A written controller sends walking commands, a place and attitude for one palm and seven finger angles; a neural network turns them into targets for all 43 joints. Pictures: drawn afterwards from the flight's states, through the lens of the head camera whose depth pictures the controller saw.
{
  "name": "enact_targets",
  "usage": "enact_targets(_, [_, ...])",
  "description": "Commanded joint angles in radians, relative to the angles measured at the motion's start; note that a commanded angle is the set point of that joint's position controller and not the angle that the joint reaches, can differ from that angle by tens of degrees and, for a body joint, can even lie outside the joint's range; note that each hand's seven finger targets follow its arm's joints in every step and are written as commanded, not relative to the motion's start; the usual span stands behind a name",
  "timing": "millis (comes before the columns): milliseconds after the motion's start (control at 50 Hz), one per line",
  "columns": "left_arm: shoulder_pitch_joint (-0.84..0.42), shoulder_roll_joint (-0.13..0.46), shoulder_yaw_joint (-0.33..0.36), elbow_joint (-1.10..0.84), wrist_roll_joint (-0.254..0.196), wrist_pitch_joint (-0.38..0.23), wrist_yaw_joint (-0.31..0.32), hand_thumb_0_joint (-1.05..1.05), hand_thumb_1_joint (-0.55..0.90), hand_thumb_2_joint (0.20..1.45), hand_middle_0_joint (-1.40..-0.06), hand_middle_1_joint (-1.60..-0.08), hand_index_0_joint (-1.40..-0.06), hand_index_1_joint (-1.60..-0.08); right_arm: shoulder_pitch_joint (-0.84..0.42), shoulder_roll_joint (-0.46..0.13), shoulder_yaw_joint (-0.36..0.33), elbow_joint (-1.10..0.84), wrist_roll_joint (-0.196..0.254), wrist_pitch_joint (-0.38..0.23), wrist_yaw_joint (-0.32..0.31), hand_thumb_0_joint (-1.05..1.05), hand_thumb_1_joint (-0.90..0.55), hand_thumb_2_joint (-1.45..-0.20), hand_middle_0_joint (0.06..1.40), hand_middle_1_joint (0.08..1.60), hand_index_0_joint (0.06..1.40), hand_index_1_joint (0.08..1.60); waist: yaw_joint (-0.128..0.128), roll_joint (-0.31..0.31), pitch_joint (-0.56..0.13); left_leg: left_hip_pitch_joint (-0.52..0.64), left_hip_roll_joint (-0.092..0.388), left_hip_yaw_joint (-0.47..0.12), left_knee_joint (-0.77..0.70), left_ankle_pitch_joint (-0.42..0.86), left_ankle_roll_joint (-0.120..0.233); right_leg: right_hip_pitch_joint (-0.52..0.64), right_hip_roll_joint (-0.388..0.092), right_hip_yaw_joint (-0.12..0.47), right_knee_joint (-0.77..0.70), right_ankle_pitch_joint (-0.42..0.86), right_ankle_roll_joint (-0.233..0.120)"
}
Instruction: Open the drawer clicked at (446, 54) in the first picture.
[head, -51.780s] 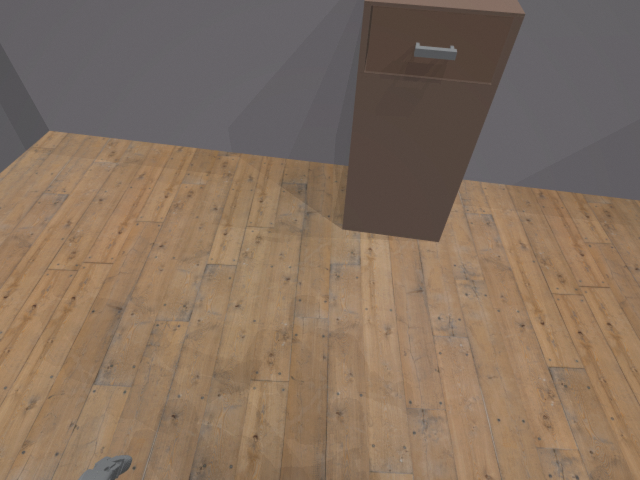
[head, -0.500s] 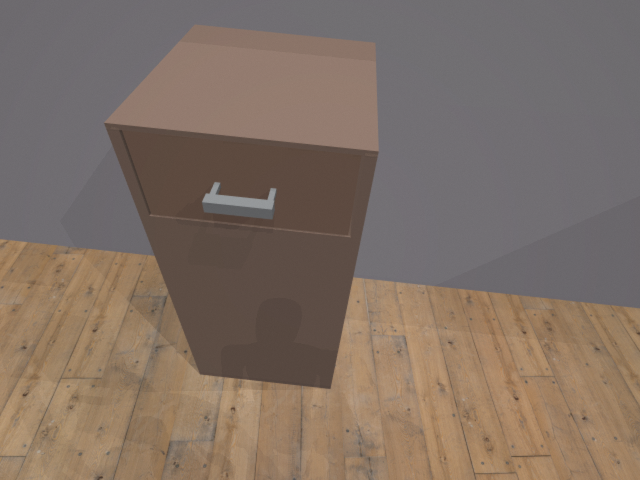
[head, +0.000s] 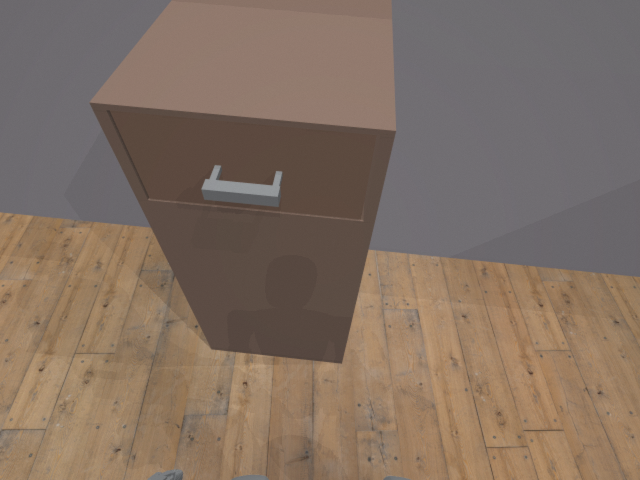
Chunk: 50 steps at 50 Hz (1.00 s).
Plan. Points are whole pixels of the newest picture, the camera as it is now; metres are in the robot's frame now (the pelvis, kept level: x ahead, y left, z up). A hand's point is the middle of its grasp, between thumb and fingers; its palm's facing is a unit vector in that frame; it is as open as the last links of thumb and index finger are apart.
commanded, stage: come to a stop and stand still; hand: left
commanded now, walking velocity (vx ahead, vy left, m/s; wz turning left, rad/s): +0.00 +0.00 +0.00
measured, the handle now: (244, 183) +0.51 +0.14 +0.05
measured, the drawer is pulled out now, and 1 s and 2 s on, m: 0.00 0.00 0.00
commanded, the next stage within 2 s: look again from close up in 0.80 s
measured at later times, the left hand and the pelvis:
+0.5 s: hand out of the picture -0.04 +0.18 -0.16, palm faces -0.01 -0.98 -0.19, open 7.4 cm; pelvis -0.04 +0.01 +0.02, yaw -2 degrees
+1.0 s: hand out of the picture -0.07 +0.16 -0.16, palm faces -0.01 -0.99 -0.14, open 7.4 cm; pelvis -0.05 +0.01 +0.01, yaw -1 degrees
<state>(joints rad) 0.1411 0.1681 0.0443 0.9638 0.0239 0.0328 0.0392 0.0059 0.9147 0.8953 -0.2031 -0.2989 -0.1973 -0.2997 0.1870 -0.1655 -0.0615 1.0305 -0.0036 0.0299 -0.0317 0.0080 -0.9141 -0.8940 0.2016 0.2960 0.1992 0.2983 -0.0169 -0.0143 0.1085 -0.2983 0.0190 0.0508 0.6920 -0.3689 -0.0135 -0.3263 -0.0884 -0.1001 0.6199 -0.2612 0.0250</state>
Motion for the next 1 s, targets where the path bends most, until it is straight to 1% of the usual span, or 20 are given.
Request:
enact_targets(0, [0.072,0.052,0.021,-0.065,-0.011,0.016,0.001,0.0,0.9,0.9,-0.2,-0.3,-0.2,-0.3,0.157,-0.179,-0.027,-0.034,-0.025,-0.023,0.006,0.0,-0.9,-0.9,0.2,0.3,0.2,0.3,-0.015,0.34,-0.071,0.034,0.329,-0.366,-0.448,0.311,0.125,-0.124,0.056,0.044,0.184,-0.287,-0.004])
enact_targets(20, [0.055,0.071,0.023,-0.069,-0.009,0.018,0.002,0.0,0.9,0.9,-0.2,-0.3,-0.2,-0.3,0.089,-0.195,-0.023,-0.062,-0.032,-0.02,0.007,0.0,-0.9,-0.9,0.2,0.3,0.2,0.3,-0.006,0.277,-0.045,-0.092,0.363,-0.388,-0.479,0.23,0.203,-0.062,0.042,0.118,0.302,-0.29,-0.013])
enact_targets(60, [0.068,0.067,0.026,-0.032,0.003,0.021,-0.004,0.0,0.9,0.9,-0.2,-0.3,-0.2,-0.3,0.007,-0.149,-0.005,-0.073,-0.033,-0.028,-0.004,0.0,-0.9,-0.9,0.2,0.3,0.2,0.3,0.031,0.199,-0.008,-0.131,0.272,-0.274,-0.478,0.188,0.183,-0.04,0.036,0.143,0.373,-0.199,-0.019])
enact_targets(100, [0.124,0.054,0.016,-0.007,0.006,0.011,-0.012,0.0,0.9,0.9,-0.2,-0.3,-0.2,-0.3,-0.008,-0.137,0.003,-0.08,-0.029,-0.032,-0.004,0.0,-0.9,-0.9,0.2,0.3,0.2,0.3,0.043,0.166,-0.039,-0.028,0.223,-0.189,-0.436,0.268,0.167,-0.058,0.041,0.113,0.316,-0.148,-0.01])
enact_targets(180, [0.113,0.037,-0.005,-0.001,-0.003,-0.01,-0.011,0.0,0.9,0.9,-0.2,-0.3,-0.2,-0.3,0.068,-0.14,0.0,-0.049,-0.022,-0.036,-0.006,0.0,-0.9,-0.9,0.2,0.3,0.2,0.3,0.007,0.148,-0.128,0.19,0.219,-0.168,-0.373,0.469,0.175,-0.008,0.04,0.068,0.033,-0.159,0.003])
enact_targets(220, [0.148,0.045,-0.007,0.019,-0.007,-0.022,-0.006,0.0,0.9,0.9,-0.2,-0.3,-0.2,-0.3,0.09,-0.139,0.0,-0.033,-0.015,-0.039,-0.004,0.0,-0.9,-0.9,0.2,0.3,0.2,0.3,0.017,0.106,-0.155,0.215,0.203,-0.155,-0.321,0.551,0.152,0.079,0.044,0.064,-0.149,-0.047,0.002])
enact_targets(240, [0.185,0.055,-0.007,0.038,-0.006,-0.03,-0.003,0.0,0.9,0.9,-0.2,-0.3,-0.2,-0.3,0.088,-0.131,0.001,-0.029,-0.009,-0.039,-0.002,0.0,-0.9,-0.9,0.2,0.3,0.2,0.3,0.027,0.068,-0.172,0.189,0.17,-0.135,-0.284,0.495,0.116,0.149,0.034,0.081,-0.259,0.075,-0.003])
enact_targets(280, [0.183,0.097,-0.011,0.055,-0.004,-0.042,0.004,0.0,0.9,0.9,-0.2,-0.3,-0.2,-0.3,0.083,-0.08,0.014,-0.029,0.003,-0.037,0.004,0.0,-0.9,-0.9,0.2,0.3,0.2,0.3,0.005,-0.056,-0.141,0.108,0.086,-0.066,-0.269,0.283,0.044,0.169,-0.078,0.21,-0.283,0.228,-0.051])
enact_targets(300, [0.175,0.105,-0.014,0.055,-0.007,-0.043,0.004,0.0,0.9,0.9,-0.2,-0.3,-0.2,-0.3,0.087,-0.07,0.018,-0.025,0.0,-0.037,0.01,0.0,-0.9,-0.9,0.2,0.3,0.2,0.3,-0.004,-0.025,-0.133,0.12,0.071,-0.061,-0.297,0.26,0.035,0.152,-0.101,0.199,-0.268,0.268,-0.067])
enact_targets(340, [0.169,0.085,-0.021,0.073,-0.009,-0.048,0.002,0.0,0.9,0.9,-0.2,-0.3,-0.2,-0.3,0.079,-0.076,0.021,-0.002,-0.008,-0.029,0.008,0.0,-0.9,-0.9,0.2,0.3,0.2,0.3,-0.003,-0.11,-0.128,0.17,0.081,-0.051,-0.299,0.255,0.027,0.1,-0.064,0.184,-0.273,0.191,-0.062])
enact_targets(360, [0.167,0.078,-0.025,0.079,-0.01,-0.046,0.002,0.0,0.9,0.9,-0.2,-0.3,-0.2,-0.3,0.082,-0.08,0.023,0.01,-0.007,-0.027,0.008,0.0,-0.9,-0.9,0.2,0.3,0.2,0.3,-0.004,-0.119,-0.099,0.171,0.083,-0.052,-0.315,0.229,0.029,0.074,-0.057,0.175,-0.294,0.118,-0.056])
enact_targets(400, [0.173,0.07,-0.029,0.09,-0.008,-0.042,0.001,0.0,0.9,0.9,-0.2,-0.3,-0.2,-0.3,0.094,-0.083,0.027,0.03,-0.007,-0.027,0.01,0.0,-0.9,-0.9,0.2,0.3,0.2,0.3,-0.003,-0.064,-0.041,0.161,0.09,-0.067,-0.355,0.178,0.033,0.032,-0.035,0.17,-0.323,-0.018,-0.046])
enact_targets(460, [0.206,0.067,-0.03,0.107,-0.008,-0.039,0.002,0.0,0.9,0.9,-0.2,-0.3,-0.2,-0.3,0.108,-0.078,0.035,0.053,-0.007,-0.025,0.011,0.0,-0.9,-0.9,0.2,0.3,0.2,0.3,0.005,-0.022,0.009,0.119,0.09,-0.079,-0.392,0.095,0.033,0.021,-0.025,0.169,-0.34,-0.088,-0.041])
enact_targets(580, [0.255,0.054,-0.03,0.126,-0.01,-0.038,0.002,0.0,0.9,0.9,-0.2,-0.3,-0.2,-0.3,0.156,-0.059,0.039,0.082,-0.011,-0.019,0.009,0.0,-0.9,-0.9,0.2,0.3,0.2,0.3,0.01,0.018,0.027,0.077,0.081,-0.082,-0.397,0.025,0.032,0.004,-0.019,0.171,-0.359,-0.17,-0.045])
enact_targets(860, [0.312,0.003,-0.03,0.146,-0.009,-0.043,0.005,0.0,0.9,0.9,-0.2,-0.3,-0.2,-0.3,0.23,-0.023,0.039,0.104,-0.011,-0.031,0.0,0.0,-0.9,-0.9,0.2,0.3,0.2,0.3,0.016,0.021,-0.002,0.034,0.091,-0.104,-0.402,0.024,0.038,0.041,-0.006,0.146,-0.308,-0.083,-0.049])
enact_targets(880, [0.334,0.046,-0.047,0.15,0.011,-0.073,0.034,0.0,0.9,0.9,-0.2,-0.3,-0.2,-0.3,0.081,-0.057,0.051,0.02,-0.013,-0.053,0.016,0.0,-0.9,-0.9,0.2,0.3,0.2,0.3,0.064,0.006,0.068,-0.057,0.074,-0.044,-0.163,0.119,0.001,0.026,-0.049,0.186,-0.316,0.128,-0.062])
enact_targets(900, [0.296,0.083,-0.042,0.137,0.004,-0.088,0.027,0.0,0.9,0.9,-0.2,-0.3,-0.2,-0.3,0.116,-0.029,0.057,-0.011,-0.004,-0.049,0.023,0.0,-0.9,-0.9,0.2,0.3,0.2,0.3,-0.005,-0.038,0.005,0.03,0.06,-0.046,-0.173,0.127,-0.002,0.003,-0.109,0.219,-0.342,0.16,-0.085])
enact_targets(920, [0.27,0.066,-0.038,0.108,-0.001,-0.087,0.024,0.0,0.9,0.9,-0.2,-0.3,-0.2,-0.3,0.207,0.01,0.061,0.007,-0.012,-0.048,0.019,0.0,-0.9,-0.9,0.2,0.3,0.2,0.3,-0.022,-0.062,-0.079,0.066,0.044,-0.051,-0.186,0.122,0.023,0.062,-0.094,0.2,-0.302,0.08,-0.094])
enact_targets(940, [0.26,0.061,-0.04,0.102,-0.008,-0.087,0.023,0.0,0.9,0.9,-0.2,-0.3,-0.2,-0.3,0.226,-0.007,0.061,0.016,-0.014,-0.049,0.019,0.0,-0.9,-0.9,0.2,0.3,0.2,0.3,-0.019,-0.09,-0.139,0.071,0.04,-0.052,-0.173,0.167,0.031,0.089,-0.073,0.177,-0.282,0.058,-0.096])
enact_targets(980, [0.245,0.051,-0.036,0.083,-0.013,-0.078,0.021,0.0,0.9,0.9,-0.2,-0.3,-0.2,-0.3,0.225,-0.027,0.059,0.011,-0.013,-0.052,0.016,0.0,-0.9,-0.9,0.2,0.3,0.2,0.3,-0.019,-0.012,-0.145,0.08,0.051,-0.06,-0.197,0.199,0.037,0.082,-0.05,0.157,-0.243,0.018,-0.099])
